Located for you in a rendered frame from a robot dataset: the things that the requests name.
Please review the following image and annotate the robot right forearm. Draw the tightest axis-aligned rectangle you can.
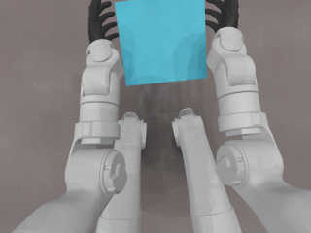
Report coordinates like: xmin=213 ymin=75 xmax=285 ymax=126
xmin=206 ymin=27 xmax=284 ymax=164

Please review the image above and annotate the robot right upper arm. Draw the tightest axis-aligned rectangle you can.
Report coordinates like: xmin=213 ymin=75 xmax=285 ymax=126
xmin=216 ymin=139 xmax=311 ymax=233

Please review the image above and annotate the robot left upper arm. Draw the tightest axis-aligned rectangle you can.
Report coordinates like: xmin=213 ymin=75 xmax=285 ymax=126
xmin=12 ymin=149 xmax=127 ymax=233

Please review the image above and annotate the robot right hand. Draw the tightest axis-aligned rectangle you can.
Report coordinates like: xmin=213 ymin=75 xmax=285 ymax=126
xmin=204 ymin=0 xmax=239 ymax=34

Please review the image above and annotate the robot left hand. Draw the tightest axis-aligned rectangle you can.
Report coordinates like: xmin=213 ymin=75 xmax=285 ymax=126
xmin=88 ymin=0 xmax=120 ymax=44

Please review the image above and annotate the left robot thigh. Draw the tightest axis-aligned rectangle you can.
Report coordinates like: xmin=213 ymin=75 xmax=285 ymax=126
xmin=95 ymin=117 xmax=147 ymax=233

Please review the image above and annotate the robot thigh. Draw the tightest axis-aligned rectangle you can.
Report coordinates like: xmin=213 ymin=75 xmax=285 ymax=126
xmin=172 ymin=113 xmax=242 ymax=233
xmin=95 ymin=117 xmax=147 ymax=233

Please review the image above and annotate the right robot thigh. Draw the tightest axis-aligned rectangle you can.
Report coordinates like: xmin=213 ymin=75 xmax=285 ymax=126
xmin=172 ymin=113 xmax=242 ymax=233

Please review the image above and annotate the carton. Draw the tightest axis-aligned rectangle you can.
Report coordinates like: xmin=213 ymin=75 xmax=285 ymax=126
xmin=115 ymin=0 xmax=207 ymax=86

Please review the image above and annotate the robot left forearm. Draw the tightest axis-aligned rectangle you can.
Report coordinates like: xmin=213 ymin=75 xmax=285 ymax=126
xmin=64 ymin=39 xmax=124 ymax=181

